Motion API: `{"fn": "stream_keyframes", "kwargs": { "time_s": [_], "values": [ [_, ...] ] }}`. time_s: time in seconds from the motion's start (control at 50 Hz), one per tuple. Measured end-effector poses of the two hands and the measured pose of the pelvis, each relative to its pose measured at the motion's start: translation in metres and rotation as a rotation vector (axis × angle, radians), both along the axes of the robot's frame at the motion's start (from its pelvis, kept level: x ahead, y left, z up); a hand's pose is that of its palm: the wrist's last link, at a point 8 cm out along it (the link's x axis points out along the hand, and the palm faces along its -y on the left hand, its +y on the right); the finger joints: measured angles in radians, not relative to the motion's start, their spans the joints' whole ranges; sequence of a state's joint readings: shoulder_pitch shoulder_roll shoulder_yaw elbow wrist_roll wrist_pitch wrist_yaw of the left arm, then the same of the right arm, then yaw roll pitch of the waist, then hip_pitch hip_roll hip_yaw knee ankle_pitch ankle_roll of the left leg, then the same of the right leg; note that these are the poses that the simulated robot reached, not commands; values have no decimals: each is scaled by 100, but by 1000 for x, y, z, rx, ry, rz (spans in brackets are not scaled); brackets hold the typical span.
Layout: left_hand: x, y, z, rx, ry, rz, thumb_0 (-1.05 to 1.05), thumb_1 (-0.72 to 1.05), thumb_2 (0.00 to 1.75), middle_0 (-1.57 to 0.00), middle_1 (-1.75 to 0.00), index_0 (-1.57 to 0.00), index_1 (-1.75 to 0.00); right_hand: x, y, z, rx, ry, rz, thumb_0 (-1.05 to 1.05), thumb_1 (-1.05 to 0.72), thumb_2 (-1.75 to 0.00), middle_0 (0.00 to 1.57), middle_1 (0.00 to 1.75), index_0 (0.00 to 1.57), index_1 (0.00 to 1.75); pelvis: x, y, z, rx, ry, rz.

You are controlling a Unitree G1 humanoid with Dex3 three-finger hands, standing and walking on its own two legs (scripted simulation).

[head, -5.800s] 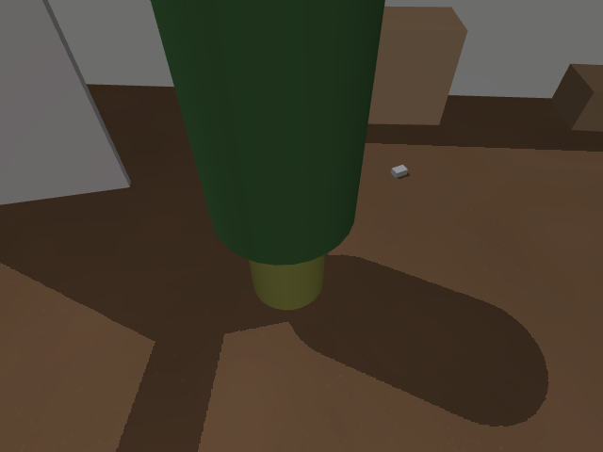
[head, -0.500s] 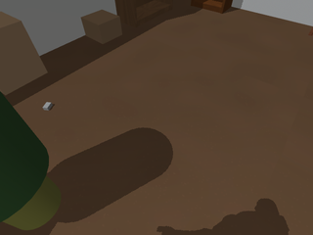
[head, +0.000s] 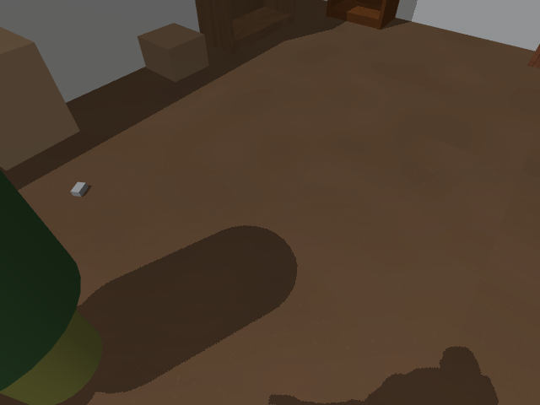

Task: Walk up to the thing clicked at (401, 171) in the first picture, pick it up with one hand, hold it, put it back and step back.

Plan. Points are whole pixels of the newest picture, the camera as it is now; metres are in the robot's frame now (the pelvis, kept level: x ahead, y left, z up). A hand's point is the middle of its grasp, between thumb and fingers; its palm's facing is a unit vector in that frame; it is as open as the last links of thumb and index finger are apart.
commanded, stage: walk up
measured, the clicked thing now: (79, 189) +1.25 +1.06 -0.76
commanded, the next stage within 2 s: none
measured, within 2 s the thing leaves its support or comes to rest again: neither
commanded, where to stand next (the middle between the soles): +1.10 -0.04 m, yaw -2 degrees
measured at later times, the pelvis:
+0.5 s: pelvis +0.16 -0.07 -0.01, yaw +0 degrees
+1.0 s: pelvis +0.40 -0.06 -0.01, yaw -2 degrees
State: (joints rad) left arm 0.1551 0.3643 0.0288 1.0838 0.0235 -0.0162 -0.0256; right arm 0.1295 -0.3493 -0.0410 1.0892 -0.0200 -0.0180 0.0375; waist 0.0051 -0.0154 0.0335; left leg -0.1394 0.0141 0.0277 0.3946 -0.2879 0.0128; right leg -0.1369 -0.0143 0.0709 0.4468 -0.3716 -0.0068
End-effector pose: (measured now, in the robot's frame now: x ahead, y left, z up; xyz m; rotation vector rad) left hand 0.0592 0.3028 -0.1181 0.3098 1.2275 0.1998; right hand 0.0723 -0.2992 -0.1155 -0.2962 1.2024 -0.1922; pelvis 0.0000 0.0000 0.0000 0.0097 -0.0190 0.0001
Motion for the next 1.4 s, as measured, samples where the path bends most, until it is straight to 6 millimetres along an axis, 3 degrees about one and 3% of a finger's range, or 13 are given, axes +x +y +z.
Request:
{"fn": "stream_keyframes", "kwargs": {
  "time_s": [0.18, 0.26, 0.38, 0.48, 0.6, 0.7, 0.78, 0.88, 1.0, 1.08, 1.14, 1.24, 1.4],
  "values": [
    [53, -6, 18, 61, -31, -79, 1, 91, 90, -21, -30, -20, -30, -15, -60, -4, -23, 16, -71, 0, -90, -90, 21, 31, 20, 30, 35, -35, -7, 14, -9, -48],
    [73, -18, 21, 110, -98, -63, 1, 91, 90, -21, -30, -20, -30, 1, -91, -20, -42, 70, -71, 1, -91, -90, 21, 30, 20, 30, 60, -55, -19, -14, -26, -32],
    [79, -37, 32, 96, -69, 6, 1, 90, 90, -21, -30, -20, -30, 70, -96, -10, -10, 21, -15, 1, -91, -90, 20, 30, 20, 29, 104, -64, -6, -29, -34, -18],
    [101, -44, 23, 71, -40, 39, 1, 90, 90, -21, -30, -20, -30, 134, -87, -4, 8, -3, 48, 1, -91, -90, 20, 30, 20, 29, 146, -67, -5, -41, -30, 2],
    [148, -38, -5, 31, -5, 62, 1, 90, 90, -21, -30, -20, -30, 230, -68, -3, -7, -34, 117, 1, -91, -90, 21, 30, 20, 29, 210, -58, -18, -58, -25, 16],
    [206, -31, -27, 2, 38, 54, 1, 90, 90, -21, -30, -20, -30, 310, -48, 5, -34, -159, 133, 1, -91, -90, 21, 30, 20, 29, 262, -43, -28, -18, -28, 6],
    [268, -33, -17, -18, -8, -9, 1, 91, 90, -21, -30, -20, -30, 336, -43, 21, -33, -209, 80, 0, -91, -90, 21, 30, 20, 30, 299, -40, -16, -8, -29, -18],
    [344, -35, 2, -13, -74, -79, 1, 91, 90, -21, -30, -20, -30, 351, -52, 26, -39, -180, 49, 0, -90, -90, 21, 30, 20, 30, 343, -42, -6, 3, -29, -37],
    [425, -41, 18, 36, -115, -122, 1, 91, 90, -21, -30, -20, -30, 367, -80, 8, -22, -99, 1, 0, -90, -90, 21, 31, 20, 30, 402, -58, -11, 13, -27, -42],
    [471, -49, 18, 96, -154, -110, 1, 91, 90, -21, -30, -20, -30, 394, -104, -20, -14, -42, -13, 1, -90, -90, 21, 31, 20, 30, 447, -78, -28, 1, -26, -37],
    [490, -59, 23, 105, -180, -83, 1, 91, 90, -21, -30, -20, -30, 425, -108, -28, -5, -1, 3, 1, -91, -90, 21, 30, 20, 29, 471, -84, -27, -5, -29, -29],
    [503, -67, 32, 90, -132, -45, 1, 90, 90, -21, -30, -20, -30, 491, -100, -18, 24, -37, 42, 1, -91, -90, 20, 30, 20, 29, 510, -84, -12, -13, -23, -20],
    [535, -49, 14, 55, -55, -2, 1, 90, 90, -21, -30, -21, -30, 588, -82, 1, 5, -59, 111, 1, -91, -90, 21, 30, 20, 29, 578, -70, -12, -38, -11, -2]
  ]
}}
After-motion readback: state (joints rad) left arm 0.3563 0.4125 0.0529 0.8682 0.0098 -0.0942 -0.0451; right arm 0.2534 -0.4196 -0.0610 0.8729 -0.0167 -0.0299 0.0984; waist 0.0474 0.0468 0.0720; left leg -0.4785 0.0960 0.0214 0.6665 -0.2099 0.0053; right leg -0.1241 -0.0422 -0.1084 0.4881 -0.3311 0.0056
